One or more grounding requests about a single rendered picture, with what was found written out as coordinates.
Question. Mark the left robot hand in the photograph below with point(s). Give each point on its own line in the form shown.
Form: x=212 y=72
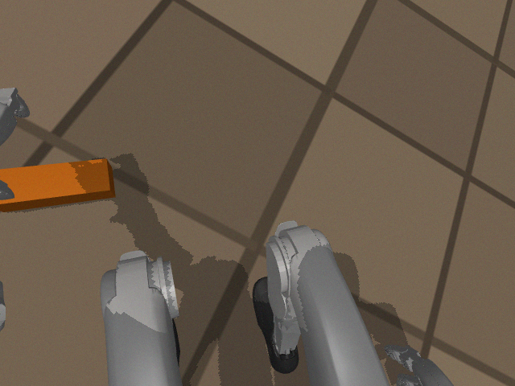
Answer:
x=11 y=104

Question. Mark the right robot foot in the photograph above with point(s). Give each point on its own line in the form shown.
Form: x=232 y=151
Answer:
x=265 y=319

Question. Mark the carton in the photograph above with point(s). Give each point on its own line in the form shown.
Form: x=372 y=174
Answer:
x=56 y=184

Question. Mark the right robot hand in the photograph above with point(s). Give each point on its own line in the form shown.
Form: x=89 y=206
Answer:
x=426 y=372

